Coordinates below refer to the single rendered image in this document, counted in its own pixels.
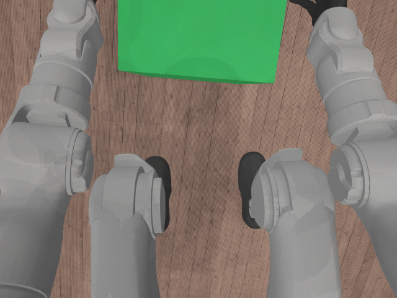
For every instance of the carton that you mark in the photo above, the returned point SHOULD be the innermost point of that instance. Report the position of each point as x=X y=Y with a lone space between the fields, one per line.
x=223 y=41

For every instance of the left robot foot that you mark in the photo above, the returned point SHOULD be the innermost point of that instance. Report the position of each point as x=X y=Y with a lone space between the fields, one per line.
x=162 y=168

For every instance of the right robot upper arm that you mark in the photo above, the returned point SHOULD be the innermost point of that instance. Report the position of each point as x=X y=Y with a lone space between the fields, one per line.
x=363 y=174

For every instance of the right robot hand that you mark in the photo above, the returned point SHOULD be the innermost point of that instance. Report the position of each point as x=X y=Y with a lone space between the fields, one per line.
x=316 y=9

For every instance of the left robot shin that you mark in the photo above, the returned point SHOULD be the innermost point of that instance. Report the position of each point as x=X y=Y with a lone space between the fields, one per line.
x=96 y=196

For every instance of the left robot forearm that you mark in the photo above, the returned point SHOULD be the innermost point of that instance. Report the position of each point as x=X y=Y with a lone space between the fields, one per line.
x=64 y=70

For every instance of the left robot upper arm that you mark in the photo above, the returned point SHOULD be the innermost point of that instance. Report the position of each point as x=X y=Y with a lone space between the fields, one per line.
x=41 y=168

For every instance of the right robot forearm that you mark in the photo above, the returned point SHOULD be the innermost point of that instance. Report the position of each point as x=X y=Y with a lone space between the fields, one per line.
x=350 y=88

